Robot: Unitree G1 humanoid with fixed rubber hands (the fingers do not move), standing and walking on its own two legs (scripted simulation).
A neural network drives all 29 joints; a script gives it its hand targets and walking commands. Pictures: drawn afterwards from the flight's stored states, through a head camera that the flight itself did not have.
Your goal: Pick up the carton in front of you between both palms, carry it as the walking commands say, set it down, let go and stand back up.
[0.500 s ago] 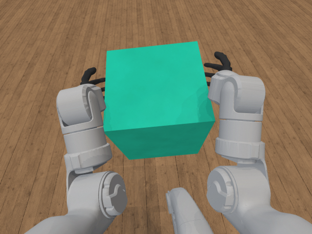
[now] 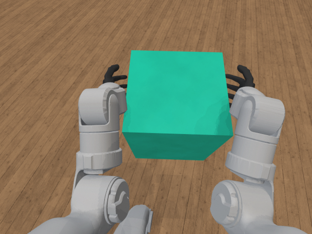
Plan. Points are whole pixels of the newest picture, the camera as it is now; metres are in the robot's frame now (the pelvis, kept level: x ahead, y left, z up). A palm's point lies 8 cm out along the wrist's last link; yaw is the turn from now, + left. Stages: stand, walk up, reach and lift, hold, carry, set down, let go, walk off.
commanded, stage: carry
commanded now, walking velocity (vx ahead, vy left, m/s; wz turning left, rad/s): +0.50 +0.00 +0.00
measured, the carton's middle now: (172, 113) +0.41 +0.03 +0.06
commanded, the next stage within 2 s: none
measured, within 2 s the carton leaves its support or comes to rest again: neither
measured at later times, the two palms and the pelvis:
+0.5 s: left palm (146, 24) +0.67 +0.15 +0.16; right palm (243, 29) +0.65 -0.14 +0.17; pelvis +0.30 +0.02 +0.03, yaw -3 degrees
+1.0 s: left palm (165, 1) +0.89 +0.11 +0.13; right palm (242, 4) +0.89 -0.17 +0.14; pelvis +0.60 -0.02 +0.03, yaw +0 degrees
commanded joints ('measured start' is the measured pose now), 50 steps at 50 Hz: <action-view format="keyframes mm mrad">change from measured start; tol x16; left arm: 1 -794 -1021 -594 -125 -459 -3 -354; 12 -743 -829 -420 55 -346 59 -325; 23 -668 -1093 -472 80 -311 -29 -331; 39 82 -1111 -773 -333 -349 -97 -401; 50 214 -1017 -815 -495 -381 -49 -420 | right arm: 1 -599 929 639 102 353 50 165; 20 -739 1133 538 266 485 55 237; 37 44 1133 898 -146 430 -35 276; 50 259 1076 964 -332 478 7 285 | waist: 1 -22 -133 -586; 10 -127 -154 -469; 14 -176 269 -614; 17 -157 31 -522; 33 -159 152 -495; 35 -130 74 -581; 37 -107 -372 -647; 41 -107 -79 -511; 50 -110 -174 -374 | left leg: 1 -172 53 7 -272 53 -15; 9 247 -41 190 -857 406 -13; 11 554 -46 207 -958 440 -7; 14 1028 392 -586 -1007 448 254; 21 795 296 -203 -1140 320 91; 34 838 173 139 -849 746 -12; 37 102 -7 102 -333 -46 -97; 39 -40 57 13 -199 -107 -79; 50 262 57 175 -852 312 -101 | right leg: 1 658 -260 380 -197 568 -172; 10 494 -162 58 -99 861 -1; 11 425 -142 14 14 777 38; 14 -208 73 92 579 -193 106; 15 -292 15 163 656 -190 79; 32 -56 -24 -29 -273 251 110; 35 486 -97 30 -320 230 49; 37 896 -412 580 -329 360 -142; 39 853 -408 478 -305 540 -148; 50 493 -253 73 -433 370 -9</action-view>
